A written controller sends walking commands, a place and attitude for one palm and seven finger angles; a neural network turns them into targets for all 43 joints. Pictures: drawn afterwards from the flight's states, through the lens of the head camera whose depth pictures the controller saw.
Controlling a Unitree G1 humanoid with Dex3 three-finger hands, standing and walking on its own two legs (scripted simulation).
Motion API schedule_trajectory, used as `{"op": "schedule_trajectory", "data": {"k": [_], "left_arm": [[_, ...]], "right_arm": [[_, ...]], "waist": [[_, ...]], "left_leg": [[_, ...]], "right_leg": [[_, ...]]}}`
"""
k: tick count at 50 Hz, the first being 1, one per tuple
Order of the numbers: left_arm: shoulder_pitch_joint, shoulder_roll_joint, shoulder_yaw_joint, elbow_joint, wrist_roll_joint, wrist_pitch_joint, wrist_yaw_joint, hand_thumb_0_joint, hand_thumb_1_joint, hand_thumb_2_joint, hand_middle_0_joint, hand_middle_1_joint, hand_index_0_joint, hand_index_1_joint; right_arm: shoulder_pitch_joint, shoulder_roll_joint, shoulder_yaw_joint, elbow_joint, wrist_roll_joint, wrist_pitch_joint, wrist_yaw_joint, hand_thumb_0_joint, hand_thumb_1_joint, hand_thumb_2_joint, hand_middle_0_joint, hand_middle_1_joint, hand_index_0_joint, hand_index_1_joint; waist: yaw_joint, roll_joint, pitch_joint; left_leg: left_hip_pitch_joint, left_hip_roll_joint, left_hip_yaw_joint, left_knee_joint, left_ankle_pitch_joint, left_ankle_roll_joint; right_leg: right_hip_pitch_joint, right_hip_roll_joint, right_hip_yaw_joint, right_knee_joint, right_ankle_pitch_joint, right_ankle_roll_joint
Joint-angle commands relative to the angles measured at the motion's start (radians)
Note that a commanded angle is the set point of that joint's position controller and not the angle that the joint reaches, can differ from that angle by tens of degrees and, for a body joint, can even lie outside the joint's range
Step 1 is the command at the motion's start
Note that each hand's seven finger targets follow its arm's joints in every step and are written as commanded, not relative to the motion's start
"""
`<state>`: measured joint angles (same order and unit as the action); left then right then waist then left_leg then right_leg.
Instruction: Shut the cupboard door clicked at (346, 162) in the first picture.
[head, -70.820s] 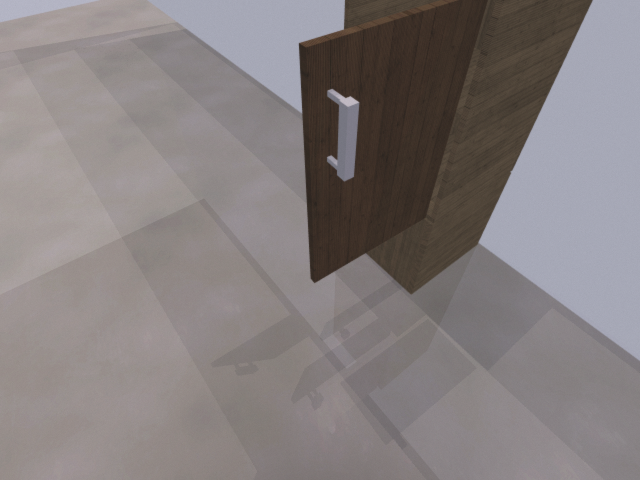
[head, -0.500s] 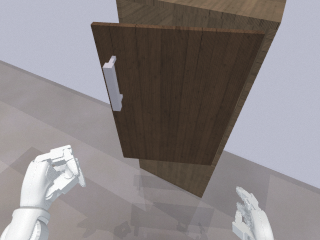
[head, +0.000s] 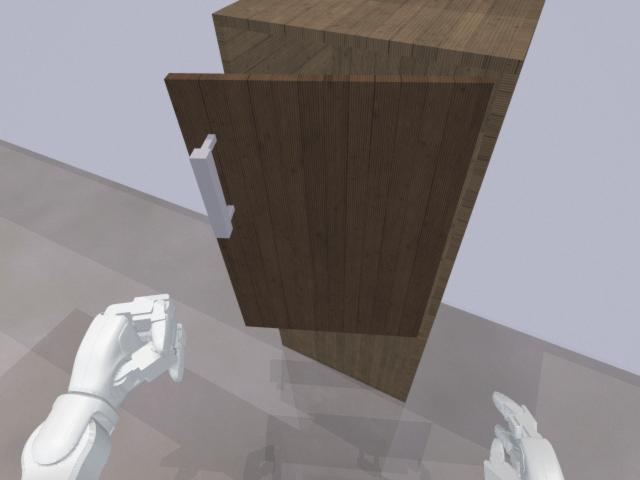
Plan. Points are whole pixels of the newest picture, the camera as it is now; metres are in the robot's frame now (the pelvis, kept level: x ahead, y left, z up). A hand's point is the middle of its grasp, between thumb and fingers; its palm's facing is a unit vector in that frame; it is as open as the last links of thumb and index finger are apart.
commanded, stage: raise the hand and make a fist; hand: left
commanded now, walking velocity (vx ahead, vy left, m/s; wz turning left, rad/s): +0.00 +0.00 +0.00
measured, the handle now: (217, 187) +0.47 +0.20 +0.12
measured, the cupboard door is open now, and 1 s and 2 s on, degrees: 22 22 21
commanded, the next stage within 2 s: bring the fist close to the handle in 0.14 s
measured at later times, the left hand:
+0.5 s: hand (164, 316) +0.26 +0.20 +0.12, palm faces +0.03 -1.00 -0.04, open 3.2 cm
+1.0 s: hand (203, 270) +0.33 +0.18 +0.11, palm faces +0.00 -1.00 -0.04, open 3.1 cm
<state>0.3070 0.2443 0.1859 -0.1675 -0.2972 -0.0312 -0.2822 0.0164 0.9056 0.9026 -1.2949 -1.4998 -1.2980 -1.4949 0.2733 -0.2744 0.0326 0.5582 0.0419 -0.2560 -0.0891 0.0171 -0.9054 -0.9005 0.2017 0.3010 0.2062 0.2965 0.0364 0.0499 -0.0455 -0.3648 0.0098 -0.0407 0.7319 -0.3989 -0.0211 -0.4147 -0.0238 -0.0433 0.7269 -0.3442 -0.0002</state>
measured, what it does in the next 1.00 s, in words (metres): stands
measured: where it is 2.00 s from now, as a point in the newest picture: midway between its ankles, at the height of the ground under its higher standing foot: outside the picture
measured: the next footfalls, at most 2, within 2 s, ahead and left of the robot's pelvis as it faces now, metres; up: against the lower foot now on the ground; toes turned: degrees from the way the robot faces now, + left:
none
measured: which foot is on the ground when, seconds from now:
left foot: down 0.00-1.00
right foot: down 0.00-1.00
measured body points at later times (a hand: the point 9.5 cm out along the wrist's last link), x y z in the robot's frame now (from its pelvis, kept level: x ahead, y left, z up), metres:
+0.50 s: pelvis -0.02 +0.02 +0.00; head -0.01 +0.01 +0.45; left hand +0.25 +0.25 +0.13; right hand +0.16 -0.20 -0.07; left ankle -0.01 +0.14 -0.71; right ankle +0.02 -0.12 -0.71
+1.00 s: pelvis +0.00 +0.00 +0.01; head +0.01 -0.01 +0.45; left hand +0.32 +0.23 +0.12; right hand +0.16 -0.23 -0.08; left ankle -0.01 +0.14 -0.71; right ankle +0.02 -0.12 -0.71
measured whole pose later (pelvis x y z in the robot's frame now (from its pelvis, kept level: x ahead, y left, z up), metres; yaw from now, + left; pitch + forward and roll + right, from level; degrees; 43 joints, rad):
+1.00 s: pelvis +0.00 +0.00 +0.01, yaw +0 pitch +2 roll +0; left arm -0.17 0.24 0.17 0.22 -0.21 -0.03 -0.18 0.02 0.90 0.90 -1.30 -1.50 -1.30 -1.50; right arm 0.24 -0.26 0.04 0.62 0.04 -0.20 -0.09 0.02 -0.91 -0.90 0.20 0.30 0.21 0.30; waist 0.02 0.04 -0.02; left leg -0.36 0.00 -0.03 0.68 -0.37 -0.01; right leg -0.41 -0.03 -0.04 0.68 -0.31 0.00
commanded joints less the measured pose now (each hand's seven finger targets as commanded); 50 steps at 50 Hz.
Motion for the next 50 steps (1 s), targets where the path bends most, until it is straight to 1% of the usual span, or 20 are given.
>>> {"op": "schedule_trajectory", "data": {"k": [1, 3, 4, 6, 8, 9, 10, 14, 18, 20, 22, 30, 36, 39, 40, 43, 44, 48, 49, 50], "left_arm": [[-0.171, 0.192, 0.178, -0.283, -0.016, -0.129, 0.07, 0.0, 0.9, 0.9, -1.3, -1.5, -1.3, -1.5], [-0.184, 0.167, 0.159, -0.309, -0.015, -0.177, 0.092, 0.0, 0.9, 0.9, -1.3, -1.5, -1.3, -1.5], [-0.184, 0.168, 0.149, -0.301, -0.006, -0.19, 0.098, 0.0, 0.9, 0.9, -1.3, -1.5, -1.3, -1.5], [-0.168, 0.12, 0.081, -0.262, 0.005, -0.19, 0.085, 0.0, 0.9, 0.9, -1.3, -1.5, -1.3, -1.5], [-0.142, 0.102, 0.042, -0.217, 0.011, -0.161, 0.059, 0.0, 0.9, 0.9, -1.3, -1.5, -1.3, -1.5], [-0.112, 0.105, 0.04, -0.172, 0.011, -0.137, 0.042, 0.0, 0.9, 0.9, -1.3, -1.5, -1.3, -1.5], [-0.111, 0.099, 0.028, -0.169, 0.008, -0.113, 0.026, 0.0, 0.9, 0.9, -1.3, -1.5, -1.3, -1.5], [-0.221, 0.151, 0.075, -0.179, -0.001, -0.063, 0.024, 0.0, 0.9, 0.9, -1.3, -1.5, -1.3, -1.5], [-0.433, 0.115, 0.054, -0.218, 0.012, -0.113, 0.089, 0.0, 0.9, 0.9, -1.3, -1.5, -1.3, -1.5], [-0.454, 0.111, 0.037, -0.214, 0.035, -0.138, 0.115, 0.0, 0.9, 0.9, -1.3, -1.5, -1.3, -1.5], [-0.468, 0.09, 0.001, -0.165, 0.053, -0.144, 0.12, 0.0, 0.9, 0.9, -1.3, -1.5, -1.3, -1.5], [-0.501, 0.109, 0.026, 0.024, 0.062, -0.022, 0.108, 0.0, 0.9, 0.9, -1.3, -1.5, -1.3, -1.5], [-0.603, 0.142, 0.083, -0.021, 0.06, -0.087, 0.149, 0.0, 0.9, 0.9, -1.3, -1.5, -1.3, -1.5], [-0.611, 0.155, 0.08, 0.031, 0.081, -0.114, 0.146, 0.0, 0.9, 0.9, -1.3, -1.5, -1.3, -1.5], [-0.619, 0.108, 0.036, 0.05, 0.081, -0.11, 0.137, 0.0, 0.9, 0.9, -1.3, -1.5, -1.3, -1.5], [-0.685, 0.102, 0.008, 0.112, 0.083, -0.088, 0.115, 0.0, 0.9, 0.9, -1.3, -1.5, -1.3, -1.5], [-0.686, 0.107, 0.011, 0.14, 0.081, -0.076, 0.11, 0.0, 0.9, 0.9, -1.3, -1.5, -1.3, -1.5], [-0.817, 0.149, 0.048, 0.187, 0.067, -0.061, 0.104, 0.0, 0.9, 0.9, -1.3, -1.5, -1.3, -1.5], [-0.846, 0.199, 0.088, 0.198, 0.069, -0.069, 0.113, 0.0, 0.9, 0.9, -1.3, -1.5, -1.3, -1.5], [-0.892, 0.177, 0.068, 0.194, 0.069, -0.08, 0.114, 0.0, 0.9, 0.9, -1.3, -1.5, -1.3, -1.5]], "right_arm": [[-0.107, -0.071, -0.032, -0.17, -0.007, -0.068, -0.01, 0.0, -0.9, -0.9, 0.2, 0.3, 0.2, 0.3], [-0.102, -0.067, -0.031, -0.155, -0.007, -0.076, -0.004, 0.0, -0.9, -0.9, 0.2, 0.3, 0.2, 0.3], [-0.097, -0.071, -0.03, -0.144, -0.008, -0.077, -0.001, 0.0, -0.9, -0.9, 0.2, 0.3, 0.2, 0.3], [-0.096, -0.074, -0.027, -0.137, -0.005, -0.083, 0.003, 0.0, -0.9, -0.9, 0.2, 0.3, 0.2, 0.3], [-0.093, -0.081, -0.028, -0.135, -0.001, -0.083, 0.001, 0.0, -0.9, -0.9, 0.2, 0.3, 0.2, 0.3], [-0.09, -0.088, -0.029, -0.134, 0.0, -0.082, -0.001, 0.0, -0.9, -0.9, 0.2, 0.3, 0.2, 0.3], [-0.092, -0.089, -0.029, -0.138, 0.003, -0.08, -0.004, 0.0, -0.9, -0.9, 0.2, 0.3, 0.2, 0.3], [-0.11, -0.095, -0.024, -0.139, 0.004, -0.07, -0.02, 0.0, -0.9, -0.9, 0.2, 0.3, 0.2, 0.3], [-0.119, -0.081, -0.018, -0.121, 0.0, -0.083, -0.023, 0.0, -0.9, -0.9, 0.2, 0.3, 0.2, 0.3], [-0.112, -0.078, -0.018, -0.11, -0.006, -0.091, -0.019, 0.0, -0.9, -0.9, 0.2, 0.3, 0.2, 0.3], [-0.103, -0.077, -0.018, -0.098, -0.006, -0.093, -0.015, 0.0, -0.9, -0.9, 0.2, 0.3, 0.2, 0.3], [-0.118, -0.083, -0.019, -0.11, 0.001, -0.045, -0.015, 0.0, -0.9, -0.9, 0.2, 0.3, 0.2, 0.3], [-0.106, -0.077, -0.026, -0.105, -0.014, -0.037, -0.003, 0.0, -0.9, -0.9, 0.2, 0.3, 0.2, 0.3], [-0.088, -0.084, -0.034, -0.09, -0.014, -0.027, 0.004, 0.0, -0.9, -0.9, 0.2, 0.3, 0.2, 0.3], [-0.094, -0.08, -0.034, -0.093, -0.011, -0.025, 0.006, 0.0, -0.9, -0.9, 0.2, 0.3, 0.2, 0.3], [-0.085, -0.087, -0.037, -0.083, -0.003, -0.014, 0.0, 0.0, -0.9, -0.9, 0.2, 0.3, 0.2, 0.3], [-0.085, -0.092, -0.038, -0.083, -0.002, -0.01, -0.003, 0.0, -0.9, -0.9, 0.2, 0.3, 0.2, 0.3], [-0.09, -0.096, -0.037, -0.08, -0.001, 0.007, -0.017, 0.0, -0.9, -0.9, 0.2, 0.3, 0.2, 0.3], [-0.086, -0.101, -0.038, -0.073, -0.003, 0.013, -0.021, 0.0, -0.9, -0.9, 0.2, 0.3, 0.2, 0.3], [-0.09, -0.096, -0.035, -0.073, -0.004, 0.015, -0.02, 0.0, -0.9, -0.9, 0.2, 0.3, 0.2, 0.3]], "waist": [[0.02, -0.081, -0.15], [0.013, 0.001, -0.165], [0.008, 0.001, -0.16], [-0.008, 0.044, -0.108], [-0.013, 0.042, -0.079], [-0.016, -0.021, -0.06], [-0.011, -0.022, -0.058], [-0.013, -0.07, -0.033], [-0.028, -0.011, -0.08], [-0.026, 0.014, -0.136], [-0.032, 0.028, -0.133], [-0.004, -0.036, -0.121], [0.0, -0.044, -0.229], [-0.01, -0.041, -0.218], [-0.019, -0.029, -0.202], [-0.036, -0.01, -0.166], [-0.036, -0.038, -0.158], [-0.044, -0.078, -0.19], [-0.042, -0.08, -0.202], [-0.047, -0.071, -0.225]], "left_leg": [[-0.028, -0.04, 0.033, -0.101, 0.203, 0.036], [0.002, -0.04, 0.031, -0.109, 0.223, 0.03], [-0.001, -0.037, 0.031, -0.108, 0.223, 0.032], [0.0, -0.035, 0.025, -0.12, 0.202, 0.029], [-0.01, -0.033, 0.021, -0.132, 0.17, 0.029], [-0.023, -0.03, 0.018, -0.129, 0.166, 0.036], [-0.028, -0.03, 0.018, -0.137, 0.157, 0.036], [-0.035, -0.028, 0.006, -0.151, 0.099, 0.038], [0.015, -0.028, -0.015, -0.17, 0.079, 0.028], [0.037, -0.026, -0.016, -0.169, 0.1, 0.026], [0.038, -0.023, -0.018, -0.17, 0.116, 0.021], [0.001, -0.027, 0.007, -0.185, 0.157, 0.024], [0.053, -0.027, 0.022, -0.163, 0.3, 0.019], [0.048, -0.025, 0.03, -0.152, 0.321, 0.021], [0.044, -0.027, 0.035, -0.153, 0.3, 0.022], [0.036, -0.029, 0.032, -0.155, 0.263, 0.022], [0.028, -0.03, 0.035, -0.152, 0.249, 0.027], [0.023, -0.037, 0.036, -0.15, 0.219, 0.032], [0.02, -0.035, 0.039, -0.144, 0.218, 0.033], [0.028, -0.037, 0.036, -0.147, 0.228, 0.033]], "right_leg": [[0.156, 0.002, 0.038, -0.14, 0.12, 0.002], [0.149, 0.014, 0.009, -0.113, 0.173, -0.008], [0.147, 0.017, 0.006, -0.11, 0.174, -0.009], [0.113, 0.021, -0.01, -0.109, 0.165, -0.013], [0.104, 0.022, -0.014, -0.12, 0.135, -0.013], [0.104, 0.022, -0.011, -0.131, 0.131, -0.01], [0.108, 0.019, -0.01, -0.136, 0.123, -0.009], [0.091, 0.02, -0.008, -0.159, 0.025, -0.004], [0.066, 0.027, -0.027, -0.134, 0.01, -0.01], [0.077, 0.026, -0.027, -0.118, 0.036, -0.013], [0.076, 0.025, -0.032, -0.11, 0.062, -0.016], [0.128, 0.016, -0.026, -0.138, 0.109, -0.018], [0.183, 0.021, -0.02, -0.107, 0.27, -0.019], [0.177, 0.022, -0.016, -0.104, 0.297, -0.019], [0.163, 0.019, -0.014, -0.11, 0.287, -0.017], [0.137, 0.021, -0.014, -0.121, 0.258, -0.019], [0.139, 0.021, -0.011, -0.131, 0.248, -0.016], [0.148, 0.017, 0.002, -0.144, 0.225, -0.011], [0.156, 0.016, 0.009, -0.146, 0.219, -0.01], [0.164, 0.013, 0.009, -0.14, 0.234, -0.011]]}}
